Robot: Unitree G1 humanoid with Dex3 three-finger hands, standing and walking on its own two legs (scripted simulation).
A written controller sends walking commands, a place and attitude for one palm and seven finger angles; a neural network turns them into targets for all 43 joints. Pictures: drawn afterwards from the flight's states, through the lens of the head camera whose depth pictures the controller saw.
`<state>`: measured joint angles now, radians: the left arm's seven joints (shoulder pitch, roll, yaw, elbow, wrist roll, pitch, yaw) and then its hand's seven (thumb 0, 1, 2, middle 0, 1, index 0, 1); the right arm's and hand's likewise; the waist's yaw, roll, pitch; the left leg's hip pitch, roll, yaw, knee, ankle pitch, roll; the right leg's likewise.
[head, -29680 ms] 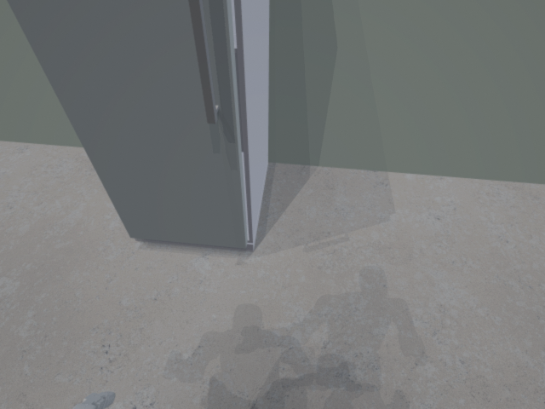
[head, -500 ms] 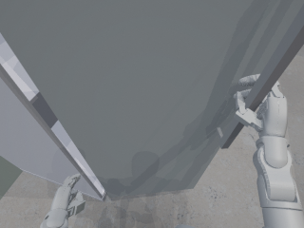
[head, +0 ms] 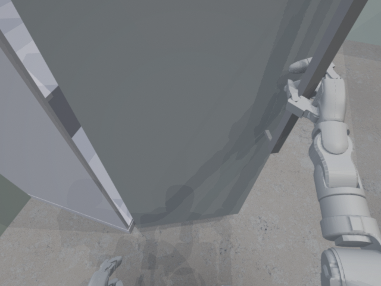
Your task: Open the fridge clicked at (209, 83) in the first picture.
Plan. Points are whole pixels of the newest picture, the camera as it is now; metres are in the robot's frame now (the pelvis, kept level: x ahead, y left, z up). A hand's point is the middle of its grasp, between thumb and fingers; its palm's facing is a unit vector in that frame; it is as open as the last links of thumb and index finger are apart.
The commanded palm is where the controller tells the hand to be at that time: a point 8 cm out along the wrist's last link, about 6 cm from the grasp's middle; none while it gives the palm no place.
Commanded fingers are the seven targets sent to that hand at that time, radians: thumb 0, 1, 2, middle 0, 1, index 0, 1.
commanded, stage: stop walking and hold the door back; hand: right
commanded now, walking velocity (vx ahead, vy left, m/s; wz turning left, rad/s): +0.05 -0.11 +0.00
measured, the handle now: (309, 64) +0.46 -0.19 +0.22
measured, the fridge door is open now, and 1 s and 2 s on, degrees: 63 60 60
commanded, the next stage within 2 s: loosen the grip on the handle in 0.12 s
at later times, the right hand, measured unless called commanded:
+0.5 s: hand (296, 92) +0.44 -0.18 +0.18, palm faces +0.16 +0.97 -0.16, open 9.8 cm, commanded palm +0.39 -0.22 +0.17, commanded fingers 0.00 0.55 -0.20 0.38 1.32 0.38 1.32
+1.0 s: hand (291, 97) +0.44 -0.17 +0.17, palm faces +0.21 +0.96 -0.17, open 14.6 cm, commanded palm +0.40 -0.24 +0.17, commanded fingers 0.00 0.55 -0.20 0.25 1.15 0.25 1.15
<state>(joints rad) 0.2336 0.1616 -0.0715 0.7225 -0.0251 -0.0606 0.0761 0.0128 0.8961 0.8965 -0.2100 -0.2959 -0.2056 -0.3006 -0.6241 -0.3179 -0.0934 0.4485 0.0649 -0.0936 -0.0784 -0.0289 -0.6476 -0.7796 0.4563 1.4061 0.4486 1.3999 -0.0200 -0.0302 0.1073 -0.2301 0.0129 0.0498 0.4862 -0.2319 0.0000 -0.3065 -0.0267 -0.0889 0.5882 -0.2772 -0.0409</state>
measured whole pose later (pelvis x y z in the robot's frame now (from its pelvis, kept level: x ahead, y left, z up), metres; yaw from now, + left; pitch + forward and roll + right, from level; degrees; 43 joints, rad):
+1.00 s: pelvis +0.02 +0.02 +0.00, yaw +0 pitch +2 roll +0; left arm 0.30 0.27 0.04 0.75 -0.02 -0.07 0.03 0.01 0.90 0.90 -0.20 -0.30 -0.20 -0.30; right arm -0.55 -0.34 -0.25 0.58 0.04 -0.16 -0.03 -0.01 0.55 -0.20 0.27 1.17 0.26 1.16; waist 0.06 -0.02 0.00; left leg -0.27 0.00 0.04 0.51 -0.29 0.01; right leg -0.32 -0.07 -0.07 0.52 -0.23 0.02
